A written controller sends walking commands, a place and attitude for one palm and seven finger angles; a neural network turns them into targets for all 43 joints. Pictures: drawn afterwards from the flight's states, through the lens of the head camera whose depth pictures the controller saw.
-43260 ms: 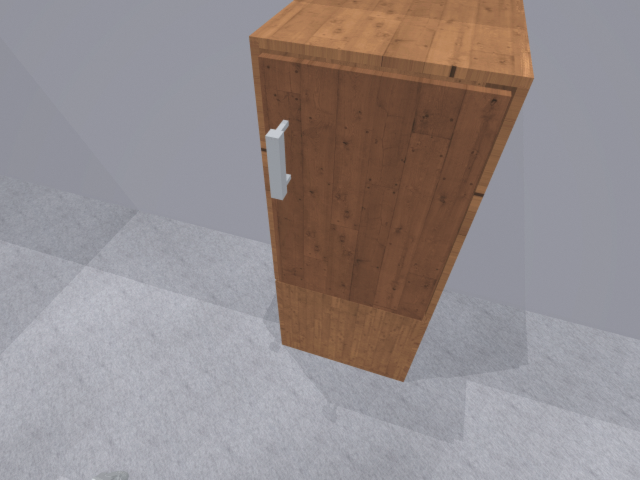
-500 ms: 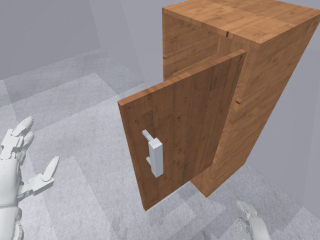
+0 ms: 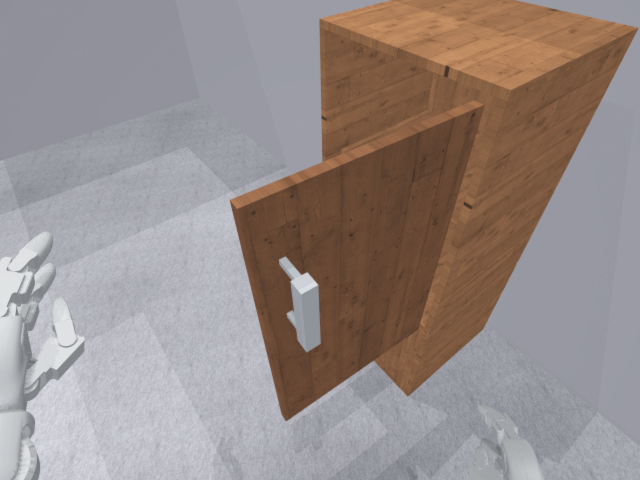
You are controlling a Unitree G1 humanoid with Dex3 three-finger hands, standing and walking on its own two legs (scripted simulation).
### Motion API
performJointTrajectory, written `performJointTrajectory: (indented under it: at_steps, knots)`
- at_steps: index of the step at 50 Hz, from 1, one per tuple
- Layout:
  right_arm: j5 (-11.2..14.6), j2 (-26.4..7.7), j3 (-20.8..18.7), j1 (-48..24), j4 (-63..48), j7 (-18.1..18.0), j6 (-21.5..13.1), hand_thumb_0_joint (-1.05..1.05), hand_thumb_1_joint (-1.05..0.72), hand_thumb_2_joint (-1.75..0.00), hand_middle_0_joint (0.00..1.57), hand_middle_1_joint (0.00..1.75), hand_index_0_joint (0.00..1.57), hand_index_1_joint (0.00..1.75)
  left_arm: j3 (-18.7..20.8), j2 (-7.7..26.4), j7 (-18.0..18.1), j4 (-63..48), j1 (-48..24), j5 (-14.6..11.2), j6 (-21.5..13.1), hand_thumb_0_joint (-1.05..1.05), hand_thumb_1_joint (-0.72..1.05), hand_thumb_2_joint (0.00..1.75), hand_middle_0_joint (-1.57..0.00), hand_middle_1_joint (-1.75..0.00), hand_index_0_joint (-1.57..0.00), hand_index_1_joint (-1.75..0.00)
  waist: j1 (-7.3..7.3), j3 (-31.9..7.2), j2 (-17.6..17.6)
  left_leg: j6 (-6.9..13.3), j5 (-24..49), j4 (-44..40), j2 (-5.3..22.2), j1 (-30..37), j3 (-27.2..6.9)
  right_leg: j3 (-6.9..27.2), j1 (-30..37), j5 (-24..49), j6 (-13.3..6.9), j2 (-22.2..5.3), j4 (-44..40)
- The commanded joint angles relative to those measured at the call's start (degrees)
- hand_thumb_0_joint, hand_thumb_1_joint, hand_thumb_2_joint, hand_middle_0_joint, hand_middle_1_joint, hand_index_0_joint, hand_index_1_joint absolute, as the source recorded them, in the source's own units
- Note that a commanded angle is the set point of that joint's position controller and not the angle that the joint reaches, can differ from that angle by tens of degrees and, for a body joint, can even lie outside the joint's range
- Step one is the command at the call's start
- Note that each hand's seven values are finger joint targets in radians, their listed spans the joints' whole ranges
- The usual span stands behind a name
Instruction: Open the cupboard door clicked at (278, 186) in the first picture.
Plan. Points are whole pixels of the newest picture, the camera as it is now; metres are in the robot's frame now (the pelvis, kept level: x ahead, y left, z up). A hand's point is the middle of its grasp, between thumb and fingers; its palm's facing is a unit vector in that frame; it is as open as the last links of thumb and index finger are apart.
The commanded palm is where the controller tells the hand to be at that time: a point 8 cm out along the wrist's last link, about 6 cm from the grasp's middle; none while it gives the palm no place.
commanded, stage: step back with the hand held close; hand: left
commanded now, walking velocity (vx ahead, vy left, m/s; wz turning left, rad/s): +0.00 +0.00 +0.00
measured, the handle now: (298, 304) +0.32 +0.08 +0.05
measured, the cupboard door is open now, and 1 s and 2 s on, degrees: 87 87 87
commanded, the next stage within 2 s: stop stepping back and stand still in 1.20 s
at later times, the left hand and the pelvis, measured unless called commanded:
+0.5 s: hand (41, 382) +0.15 +0.28 +0.15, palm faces +0.36 -0.78 -0.52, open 7.5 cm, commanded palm +0.09 +0.32 +0.17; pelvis -0.06 +0.02 -0.01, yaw -1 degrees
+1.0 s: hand out of the picture +0.06 +0.29 +0.16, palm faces +0.50 -0.69 -0.53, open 7.5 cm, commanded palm -0.01 +0.32 +0.17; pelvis -0.13 +0.01 -0.03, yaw +3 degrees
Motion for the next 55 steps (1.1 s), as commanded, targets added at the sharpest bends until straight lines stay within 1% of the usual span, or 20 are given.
performJointTrajectory:
  at_steps: [1,2,3,4,5,8,16,18,24,27,29,35,38,42,43,45,47,51,53,55]
  knots:
    - [0.24,-5.88,-2.34,-7.68,-9.05,-0.72,-3.5,0.0,-0.9,-0.9,0.2,0.3,0.2,0.3,6.37,10.5,1.15,-11.87,-5.29,0.24,-4.09,0.0,0.9,0.9,-0.2,-0.3,-0.2,-0.3,-0.11,-4.6,0.74,0.95,15.66,-3.4,-0.72,-3.03,0.54,0.98,2.61,10.42,-0.64,0.19,-2.42]
    - [0.24,-6.05,-2.37,-7.69,-8.92,-0.71,-3.61,0.0,-0.9,-0.9,0.2,0.3,0.2,0.3,6.56,10.77,1.16,-11.66,-5.4,0.38,-4.09,0.0,0.9,0.9,-0.2,-0.3,-0.2,-0.3,-0.1,-4.21,0.38,0.79,15.24,-3.63,-0.69,-3.22,0.34,0.86,2.63,9.74,-0.76,0.35,-2.61]
    - [0.26,-6.05,-2.17,-8.35,-9.81,-0.61,-4.24,0.0,-0.9,-0.9,0.2,0.3,0.2,0.3,7.07,12.53,1.38,-19.89,-10.7,0.36,-5.18,0.0,0.9,0.9,-0.2,-0.3,-0.2,-0.3,-0.08,-7.4,3.45,0.74,15.7,-3.53,-0.88,-2.3,-0.23,1.15,3.97,10.15,-0.83,0.1,-1.98]
    - [0.78,-7.12,-1.81,-7.19,-11.41,-0.83,-2.99,0.0,-0.9,-0.9,0.2,0.3,0.2,0.3,14.74,19.47,1.8,-19.5,-13.1,0.39,-7.48,0.0,0.9,0.9,-0.2,-0.3,-0.2,-0.3,-2.88,-0.81,-0.16,1.68,10.92,-1.82,0.1,-7.39,-0.28,5.69,-2.89,13.47,-0.92,-1.78,-4.51]
    - [0.46,-6.35,-2.09,-6.84,-10.35,-0.86,-1.84,0.0,-0.9,-0.9,0.2,0.3,0.2,0.3,11.7,14.48,1.03,-12.35,-4.85,0.42,-7.25,0.0,0.9,0.9,-0.2,-0.3,-0.2,-0.3,-3.0,-1.51,-5.11,1.87,9.73,-1.0,-0.06,-7.41,-0.93,5.6,-3.22,13.87,-0.89,-2.89,-4.71]
    - [0.35,-7.31,-2.64,-6.85,-11.64,-0.63,0.11,0.0,-0.9,-0.9,0.2,0.3,0.2,0.3,8.99,11.61,0.45,-12.13,0.43,0.66,-7.59,0.0,0.9,0.9,-0.2,-0.3,-0.2,-0.3,-3.25,-4.53,-1.78,1.41,13.4,-0.87,0.51,-7.85,-0.37,4.71,-2.49,17.39,-0.74,-3.4,-2.66]
    - [0.9,-7.18,-3.8,-6.53,-14.47,-1.2,2.73,0.0,-0.9,-0.9,0.2,0.3,0.2,0.3,11.91,14.83,1.61,-16.91,5.42,0.64,-7.63,0.0,0.9,0.9,-0.2,-0.3,-0.2,-0.3,-3.18,-12.01,-3.29,1.14,20.76,0.46,2.16,-10.26,-0.81,3.84,0.4,25.02,0.02,-3.19,3.72]
    - [0.97,-7.15,-3.86,-6.61,-14.99,-1.38,2.8,0.0,-0.9,-0.9,0.2,0.3,0.2,0.3,12.46,15.48,2.05,-19.11,5.49,0.73,-7.81,0.0,0.9,0.9,-0.2,-0.3,-0.2,-0.3,-3.08,-12.23,-1.11,1.19,19.93,0.33,2.31,-12.06,-1.42,3.84,1.02,24.51,-0.08,-3.16,5.17]
    - [0.89,-7.7,-4.04,-5.67,-15.69,-1.48,1.81,0.0,-0.9,-0.9,0.2,0.3,0.2,0.3,13.25,15.09,2.86,-20.86,5.93,1.45,-8.83,0.0,0.9,0.9,-0.2,-0.3,-0.2,-0.3,-3.04,-8.65,2.19,3.05,4.66,-2.94,4.11,-24.02,-3.82,4.28,2.41,14.29,0.53,-1.61,9.6]
    - [0.91,-8.04,-4.11,-5.52,-15.71,-1.56,0.86,0.0,-0.9,-0.9,0.2,0.3,0.2,0.3,13.51,14.55,3.17,-20.19,4.91,2.27,-9.53,0.0,0.9,0.9,-0.2,-0.3,-0.2,-0.3,-3.19,-5.75,3.65,4.55,-9.69,-5.45,5.21,-33.73,-5.52,4.41,4.91,9.4,0.7,-1.15,13.05]
    - [1.01,-8.11,-4.08,-4.46,-15.84,-1.44,0.23,0.0,-0.9,-0.9,0.2,0.3,0.2,0.3,13.2,13.97,3.28,-19.75,3.81,2.7,-9.97,0.0,0.9,0.9,-0.2,-0.3,-0.2,-0.3,-3.63,-4.25,1.95,5.12,-17.33,-5.27,5.57,-37.62,-6.12,5.28,4.3,5.41,0.66,-1.28,13.99]
    - [0.63,-7.92,-3.91,-2.57,-14.52,-1.35,-1.42,0.0,-0.9,-0.9,0.2,0.3,0.2,0.3,12.62,14.26,3.71,-20.76,-0.37,2.95,-11.2,0.0,0.9,0.9,-0.2,-0.3,-0.2,-0.3,-4.59,-2.81,-3.25,3.62,-20.27,3.96,1.38,-31.76,-4.36,11.16,-9.46,-11.17,-1.21,-4.61,3.77]
    - [0.36,-7.56,-3.55,-2.6,-13.84,-1.59,-1.92,0.0,-0.9,-0.9,0.2,0.3,0.2,0.3,13.64,15.38,4.22,-22.56,-0.28,2.51,-11.91,0.0,0.9,0.9,-0.2,-0.3,-0.2,-0.3,-4.53,-4.42,-1.54,3.38,-18.56,1.69,2.01,-29.44,-6.03,8.87,-10.53,-11.01,-0.89,-4.0,4.97]
    - [0.69,-8.03,-3.96,-3.02,-14.3,-1.6,-2.69,0.0,-0.9,-0.9,0.2,0.3,0.2,0.3,15.85,15.45,4.38,-21.24,2.45,2.94,-12.51,0.0,0.9,0.9,-0.2,-0.3,-0.2,-0.3,-3.73,-6.31,5.26,5.5,-22.63,-5.71,6.47,-39.92,-10.22,5.06,1.51,-1.11,0.76,0.53,16.95]
    - [0.79,-7.71,-3.9,-3.11,-14.41,-1.46,-2.9,0.0,-0.9,-0.9,0.2,0.3,0.2,0.3,15.85,14.99,4.23,-20.96,3.49,2.94,-12.61,0.0,0.9,0.9,-0.2,-0.3,-0.2,-0.3,-3.62,-7.33,4.78,5.85,-21.22,-5.91,7.29,-40.91,-10.56,4.65,3.62,2.78,0.87,1.19,19.7]
    - [0.88,-8.13,-4.39,-3.63,-14.69,-1.25,-3.26,0.0,-0.9,-0.9,0.2,0.3,0.2,0.3,16.38,14.71,3.62,-19.57,3.88,3.35,-13.0,0.0,0.9,0.9,-0.2,-0.3,-0.2,-0.3,-3.53,-6.66,4.5,6.8,-26.03,-4.51,7.84,-46.45,-9.16,6.82,7.0,3.02,0.93,1.53,21.9]
    - [0.58,-8.55,-4.85,-3.82,-14.72,-1.21,-3.46,0.0,-0.9,-0.9,0.2,0.3,0.2,0.3,17.26,15.4,3.19,-18.55,1.99,4.12,-13.55,0.0,0.9,0.9,-0.2,-0.3,-0.2,-0.3,-3.68,-2.4,2.27,6.96,-30.37,-0.98,6.12,-50.4,-7.83,11.31,4.46,-0.46,0.04,0.96,19.32]
    - [0.36,-6.77,-4.36,-1.82,-12.13,-0.19,-3.12,0.0,-0.9,-0.9,0.2,0.3,0.2,0.3,14.86,15.79,3.03,-21.33,-0.57,2.18,-13.08,0.0,0.9,0.9,-0.2,-0.3,-0.2,-0.3,-4.83,-4.52,-11.13,1.77,-17.45,16.26,-1.72,-27.01,-2.28,21.23,-20.27,-10.8,-4.21,-8.65,0.85]
    - [0.36,-5.78,-4.19,-1.74,-10.6,0.06,-2.07,0.0,-0.9,-0.9,0.2,0.3,0.2,0.3,14.42,16.44,3.61,-21.71,-0.72,1.78,-12.92,0.0,0.9,0.9,-0.2,-0.3,-0.2,-0.3,-5.25,-7.11,-14.11,0.77,-11.82,22.05,-3.29,-16.7,-0.64,20.01,-26.96,-13.75,-5.11,-11.62,-3.6]
    - [0.61,-6.45,-4.33,-1.77,-10.71,0.06,-1.2,0.0,-0.9,-0.9,0.2,0.3,0.2,0.3,14.77,16.95,3.72,-23.2,-0.37,1.5,-12.89,0.0,0.9,0.9,-0.2,-0.3,-0.2,-0.3,-5.65,-7.75,-10.28,1.66,-13.05,17.28,-2.09,-13.73,-2.74,15.58,-29.51,-15.69,-3.46,-9.54,-0.87]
